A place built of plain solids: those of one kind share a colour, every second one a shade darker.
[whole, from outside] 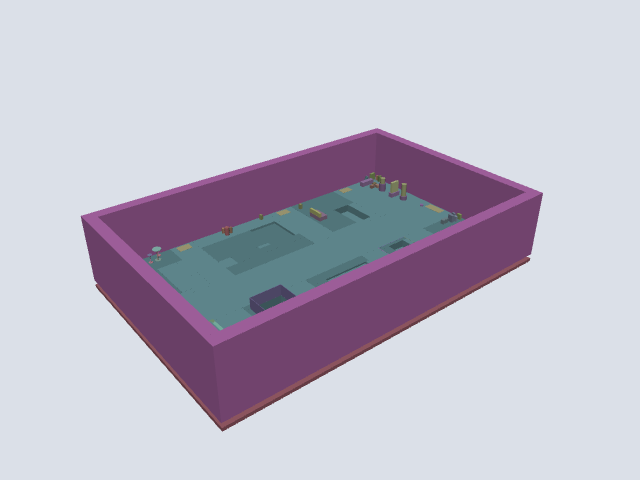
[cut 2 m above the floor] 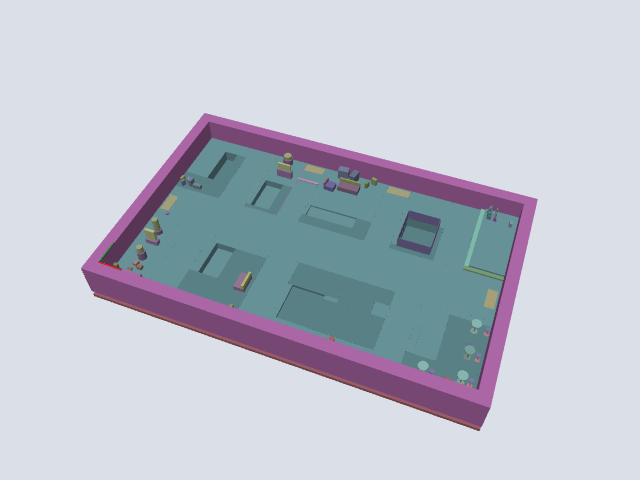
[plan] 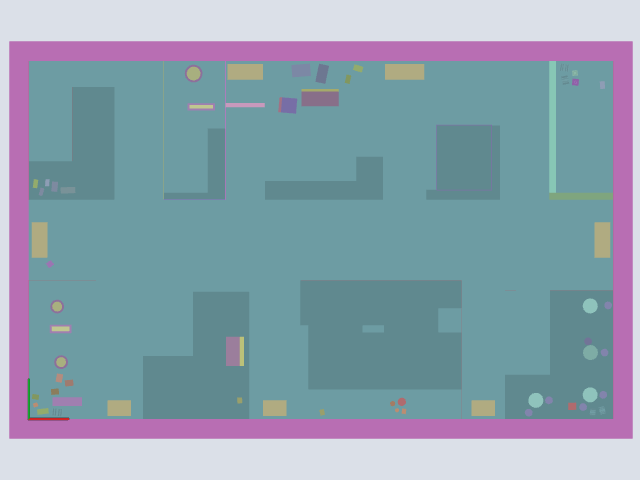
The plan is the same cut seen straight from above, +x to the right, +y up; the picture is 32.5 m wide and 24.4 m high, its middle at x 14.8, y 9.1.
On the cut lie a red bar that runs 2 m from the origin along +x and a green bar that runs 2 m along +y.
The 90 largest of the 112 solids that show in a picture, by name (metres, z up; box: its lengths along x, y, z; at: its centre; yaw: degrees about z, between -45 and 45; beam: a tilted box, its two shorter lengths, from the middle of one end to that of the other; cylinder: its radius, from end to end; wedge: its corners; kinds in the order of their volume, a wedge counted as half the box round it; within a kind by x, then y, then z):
{
 "floor_1": {"box": [2.2, 3.78, 1.32], "at": [1.1, 14.99, -0.66]},
 "floor_2": {"box": [3.4, 7.05, 1.0], "at": [1.7, 3.52, -0.5]},
 "floor_3": {"box": [4.35, 1.95, 1.32], "at": [2.17, 12.12, -0.66]},
 "floor_4": {"box": [4.35, 1.32, 1.32], "at": [2.17, 17.54, -0.66]},
 "floor_5": {"box": [1.23, 3.78, 0.3], "at": [2.81, 14.99, -1.17]},
 "floor_6": {"box": [0.92, 3.78, 1.32], "at": [3.89, 14.99, -0.66]},
 "floor_7": {"box": [2.4, 7.05, 1.0], "at": [4.6, 3.52, -0.5]},
 "floor_8": {"box": [2.5, 7.05, 1.0], "at": [5.6, 14.68, -0.5]},
 "floor_9": {"box": [0.8, 3.27, 1.32], "at": [6.2, 4.83, -0.66]},
 "floor_10": {"box": [0.5, 3.27, 1.32], "at": [7.1, 13.13, -0.66]},
 "floor_11": {"box": [1.74, 3.27, 0.62], "at": [7.47, 4.83, -1.01]},
 "floor_12": {"box": [1.74, 3.27, 0.65], "at": [8.22, 13.13, -0.99]},
 "floor_13": {"box": [3.15, 0.35, 1.32], "at": [8.43, 11.32, -0.66]},
 "floor_14": {"box": [3.15, 3.43, 1.32], "at": [8.43, 16.48, -0.66]},
 "floor_15": {"box": [5.4, 3.2, 1.32], "at": [8.5, 1.6, -0.66]},
 "floor_16": {"box": [5.4, 0.58, 1.32], "at": [8.5, 6.76, -0.66]},
 "floor_17": {"box": [0.91, 3.27, 1.32], "at": [9.54, 13.13, -0.66]},
 "floor_18": {"box": [2.86, 3.27, 1.32], "at": [9.77, 4.83, -0.66]},
 "floor_19": {"box": [2.0, 7.05, 1.0], "at": [11.0, 14.68, -0.5]},
 "floor_20": {"box": [0.35, 1.23, 1.32], "at": [12.18, 12.71, -0.66]},
 "floor_21": {"box": [2.6, 7.05, 1.0], "at": [12.5, 3.52, -0.5]},
 "floor_22": {"box": [0.4, 3.27, 1.32], "at": [14.0, 3.13, -0.66]},
 "floor_23": {"box": [4.29, 1.23, 1.16], "at": [14.49, 12.71, -0.74]},
 "floor_24": {"box": [29.7, 4.1, 1.0], "at": [14.85, 9.1, -0.5]},
 "floor_25": {"box": [6.0, 0.95, 1.32], "at": [15.0, 11.62, -0.66]},
 "floor_26": {"box": [6.0, 4.87, 1.32], "at": [15.0, 15.77, -0.66]},
 "floor_27": {"box": [2.76, 3.27, 1.1], "at": [15.58, 3.13, -0.77]},
 "floor_28": {"box": [4.25, 0.86, 1.32], "at": [15.93, 5.2, -0.66]},
 "floor_29": {"box": [1.36, 1.23, 1.32], "at": [17.32, 12.71, -0.66]},
 "floor_30": {"box": [1.09, 0.37, 1.32], "at": [17.5, 4.58, -0.66]},
 "floor_31": {"box": [8.2, 1.5, 1.32], "at": [17.9, 0.75, -0.66]},
 "floor_32": {"box": [8.2, 1.42, 1.32], "at": [17.9, 6.34, -0.66]},
 "floor_33": {"box": [2.2, 7.05, 1.0], "at": [19.1, 14.68, -0.5]},
 "floor_34": {"box": [2.76, 1.23, 1.32], "at": [19.43, 5.01, -0.66]},
 "floor_35": {"box": [5.04, 2.9, 1.32], "at": [19.48, 2.95, -0.66]},
 "floor_36": {"box": [0.55, 3.27, 1.32], "at": [20.48, 13.29, -0.66]},
 "floor_37": {"box": [1.19, 1.23, 1.32], "at": [21.41, 5.01, -0.66]},
 "floor_38": {"box": [3.75, 0.5, 1.32], "at": [22.07, 11.4, -0.66]},
 "floor_39": {"box": [3.75, 3.28, 1.32], "at": [22.07, 16.56, -0.66]},
 "floor_40": {"box": [2.76, 3.27, 0.39], "at": [22.13, 13.29, -1.12]},
 "floor_41": {"box": [2.2, 7.05, 1.0], "at": [23.1, 3.52, -0.5]},
 "floor_42": {"box": [0.44, 3.27, 1.32], "at": [23.73, 13.29, -0.66]},
 "floor_43": {"box": [0.55, 4.29, 1.32], "at": [24.48, 4.39, -0.66]},
 "floor_44": {"box": [2.5, 7.05, 1.0], "at": [25.2, 14.68, -0.5]},
 "floor_45": {"box": [1.74, 4.29, 1.32], "at": [25.62, 4.39, -0.66]},
 "floor_46": {"box": [5.5, 2.25, 1.32], "at": [26.95, 1.12, -0.66]},
 "floor_47": {"box": [5.5, 0.51, 1.32], "at": [26.95, 6.79, -0.66]},
 "floor_48": {"box": [3.21, 4.29, 1.32], "at": [28.09, 4.39, -0.66]},
 "floor_49": {"box": [2.9, 6.7, 1.3], "at": [28.25, 14.85, -0.35]},
 "wall_1": {"box": [1.0, 18.2, 6.0], "at": [-0.5, 9.1, 2.0]},
 "wall_2": {"box": [31.7, 1.0, 6.0], "at": [14.85, -0.5, 2.0]},
 "wall_3": {"box": [31.7, 1.0, 6.0], "at": [14.85, 18.7, 2.0]},
 "wall_4": {"box": [1.0, 18.2, 6.0], "at": [30.2, 9.1, 2.0]},
 "floor_base_1": {"box": [31.7, 20.2, 0.3], "at": [14.85, 9.1, -1.57]},
 "step_terW_tread_1": {"box": [0.35, 6.7, 1.15], "at": [26.63, 14.85, -0.42]},
 "piece_1": {"cylinder": 0.35, "from": [1.44, 5.72, 0.0], "to": [1.44, 5.72, 0.4]},
 "piece_2": {"box": [1.1, 0.44, 0.45], "at": [1.62, 4.58, 0.23]},
 "piece_3": {"cylinder": 0.35, "from": [1.64, 2.89, 0.0], "to": [1.64, 2.89, 0.8]},
 "piece_4": {"box": [1.5, 0.44, 0.47], "at": [1.95, 0.89, 0.23]},
 "piece_5": {"cylinder": 0.45, "from": [8.38, 17.56, 0.0], "to": [8.38, 17.56, 0.65]},
 "piece_6": {"box": [1.4, 0.37, 0.8], "at": [8.76, 15.87, 0.4]},
 "sofa_seat_1": {"box": [0.91, 1.5, 0.4], "at": [10.48, 3.44, 0.2]},
 "sofa_seat_2": {"box": [1.9, 0.88, 0.46], "at": [14.81, 16.34, 0.23]},
 "step_terS_tread_1": {"box": [3.25, 0.35, 1.15], "at": [28.07, 11.32, -0.42]},
 "trolley_1": {"box": [0.95, 0.63, 0.99], "at": [13.84, 17.72, 0.49], "yaw": 4.7},
 "trolley_2": {"box": [0.52, 0.94, 0.95], "at": [14.91, 17.55, 0.47], "yaw": -11.7},
 "plant_1": {"cylinder": 0.25, "from": [1.44, 5.72, 0.4], "to": [1.44, 5.72, 1.66]},
 "plant_2": {"box": [0.9, 0.24, 1.11], "at": [1.62, 4.58, 1.0]},
 "plant_3": {"cylinder": 0.25, "from": [1.64, 2.89, 0.8], "to": [1.64, 2.89, 1.36]},
 "plant_4": {"cylinder": 0.35, "from": [8.38, 17.56, 0.65], "to": [8.38, 17.56, 1.01]},
 "plant_5": {"box": [1.2, 0.17, 0.71], "at": [8.76, 15.87, 1.16]},
 "rail_1": {"box": [0.04, 3.27, 1.0], "at": [20.73, 13.29, 0.5]},
 "rail_2": {"box": [2.84, 0.04, 1.0], "at": [22.13, 11.63, 0.5]},
 "rail_3": {"box": [2.84, 0.04, 1.0], "at": [22.13, 14.94, 0.5]},
 "rail_4": {"box": [0.04, 3.27, 1.0], "at": [23.53, 13.29, 0.5]},
 "low_mat_1": {"box": [0.8, 1.8, 0.06], "at": [0.55, 9.1, -0.02]},
 "low_mat_2": {"box": [1.2, 0.8, 0.06], "at": [4.6, 0.55, -0.02]},
 "low_mat_3": {"box": [1.8, 0.8, 0.06], "at": [11.0, 17.65, -0.02]},
 "low_mat_4": {"box": [2.0, 0.8, 0.06], "at": [19.1, 17.65, -0.02]},
 "low_mat_5": {"box": [0.8, 1.8, 0.06], "at": [29.15, 9.1, -0.02]},
 "arm2a_seat_1": {"box": [0.91, 0.77, 0.46], "at": [13.16, 15.94, 0.23], "yaw": -4.8},
 "bin_1": {"cylinder": 0.21, "from": [18.96, 0.87, 0.0], "to": [18.96, 0.87, 0.74]},
 "bin_2": {"box": [0.41, 0.37, 0.86], "at": [27.62, 0.65, 0.43], "yaw": 1.8},
 "sofa_back_1": {"box": [0.21, 1.5, 0.42], "at": [10.83, 3.44, 0.61]},
 "sofa_back_2": {"box": [1.9, 0.14, 0.37], "at": [14.81, 16.71, 0.65]},
 "suitcase_1": {"box": [0.58, 0.28, 0.77], "at": [0.71, 0.39, 0.39], "yaw": 7.5},
 "suitcase_2": {"box": [0.48, 0.3, 0.67], "at": [16.74, 17.82, 0.34], "yaw": -17.0},
 "cabin_bag_1": {"box": [0.31, 0.51, 0.68], "at": [1.31, 11.81, 0.34], "yaw": -5.0},
 "duffel_1": {"box": [0.75, 0.32, 0.4], "at": [1.99, 11.63, 0.2], "yaw": 2.0},
 "step_hump_1": {"box": [2.0, 0.22, 0.15], "at": [11.0, 15.96, 0.03]}
}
